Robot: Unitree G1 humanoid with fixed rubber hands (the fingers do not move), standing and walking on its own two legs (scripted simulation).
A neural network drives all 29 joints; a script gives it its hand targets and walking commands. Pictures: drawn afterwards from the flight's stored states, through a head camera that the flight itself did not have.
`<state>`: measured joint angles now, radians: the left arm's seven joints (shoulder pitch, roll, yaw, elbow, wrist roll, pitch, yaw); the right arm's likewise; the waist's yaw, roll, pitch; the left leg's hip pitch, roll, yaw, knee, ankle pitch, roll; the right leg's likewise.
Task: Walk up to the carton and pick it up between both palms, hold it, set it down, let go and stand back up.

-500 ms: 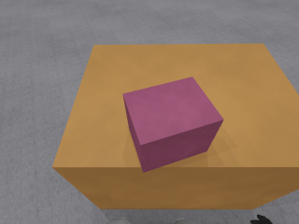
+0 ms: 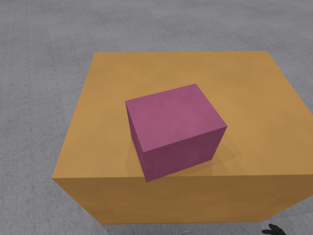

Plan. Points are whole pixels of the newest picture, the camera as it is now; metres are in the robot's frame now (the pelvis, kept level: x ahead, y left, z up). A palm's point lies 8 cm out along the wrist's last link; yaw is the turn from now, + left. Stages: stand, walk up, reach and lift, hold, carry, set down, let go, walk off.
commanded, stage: walk up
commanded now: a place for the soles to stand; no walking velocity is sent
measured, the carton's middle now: (171, 132) +0.40 -0.04 +0.01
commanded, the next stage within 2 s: none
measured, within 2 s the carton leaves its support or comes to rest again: neither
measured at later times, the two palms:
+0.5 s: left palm out of the picture +0.11 +0.23 -0.10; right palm out of the picture +0.07 -0.41 -0.10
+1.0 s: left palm out of the picture +0.12 +0.25 -0.09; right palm out of the picture +0.11 -0.38 -0.09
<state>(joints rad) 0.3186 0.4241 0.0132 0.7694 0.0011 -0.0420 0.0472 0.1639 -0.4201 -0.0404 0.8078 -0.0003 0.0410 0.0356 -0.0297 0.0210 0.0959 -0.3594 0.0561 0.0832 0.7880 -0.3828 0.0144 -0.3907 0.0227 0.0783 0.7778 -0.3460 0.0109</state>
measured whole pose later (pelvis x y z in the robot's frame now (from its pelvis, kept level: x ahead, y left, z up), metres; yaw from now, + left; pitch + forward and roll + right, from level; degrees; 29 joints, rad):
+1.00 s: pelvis +0.02 -0.06 -0.01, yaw -3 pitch -3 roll +0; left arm 0.29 0.41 0.03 0.77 0.00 -0.03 0.02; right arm 0.13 -0.42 -0.04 0.81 0.00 0.01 0.01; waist -0.03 0.00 0.12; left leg -0.39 0.01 0.05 0.82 -0.38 0.02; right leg -0.39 0.02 0.08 0.84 -0.40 0.00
